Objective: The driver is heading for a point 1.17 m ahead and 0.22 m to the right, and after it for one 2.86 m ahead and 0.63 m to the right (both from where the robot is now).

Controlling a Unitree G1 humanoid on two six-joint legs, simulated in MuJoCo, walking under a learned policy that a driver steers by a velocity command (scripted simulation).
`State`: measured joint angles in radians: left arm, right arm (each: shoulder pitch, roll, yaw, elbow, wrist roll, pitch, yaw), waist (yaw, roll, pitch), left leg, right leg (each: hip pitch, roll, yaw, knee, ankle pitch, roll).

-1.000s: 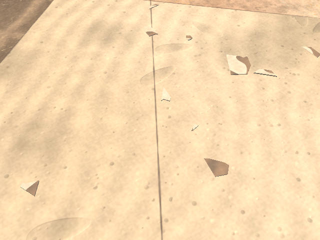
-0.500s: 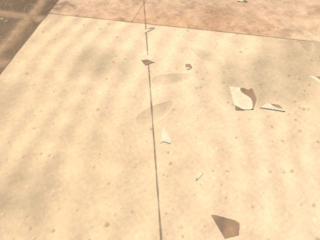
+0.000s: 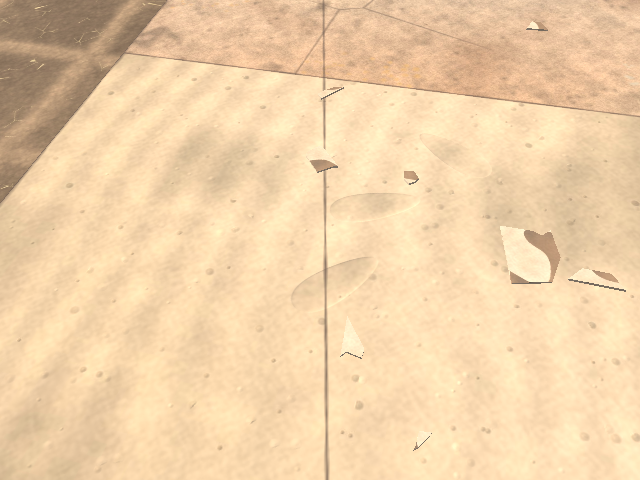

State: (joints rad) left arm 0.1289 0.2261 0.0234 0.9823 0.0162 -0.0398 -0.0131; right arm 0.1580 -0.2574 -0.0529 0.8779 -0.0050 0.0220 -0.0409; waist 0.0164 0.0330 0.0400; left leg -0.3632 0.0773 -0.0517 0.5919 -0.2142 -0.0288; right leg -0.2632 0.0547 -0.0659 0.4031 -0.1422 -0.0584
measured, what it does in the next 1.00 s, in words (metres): walks ahead: left foot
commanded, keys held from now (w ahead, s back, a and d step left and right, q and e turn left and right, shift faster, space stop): no key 0.68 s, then w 0.32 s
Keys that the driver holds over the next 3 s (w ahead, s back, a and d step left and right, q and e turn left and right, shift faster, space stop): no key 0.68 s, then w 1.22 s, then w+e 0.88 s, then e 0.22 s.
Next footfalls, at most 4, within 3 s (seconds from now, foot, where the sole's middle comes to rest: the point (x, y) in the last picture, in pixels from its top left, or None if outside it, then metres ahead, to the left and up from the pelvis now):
0.02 left None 0.09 0.15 -0.78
1.40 right None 0.48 -0.09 -0.78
1.94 left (275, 344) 0.80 0.16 -0.78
2.50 right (385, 257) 1.07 -0.11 -0.78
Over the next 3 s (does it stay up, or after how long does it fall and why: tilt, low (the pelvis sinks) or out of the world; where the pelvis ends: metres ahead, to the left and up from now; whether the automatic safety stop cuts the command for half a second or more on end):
stays up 1.21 -0.07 -0.02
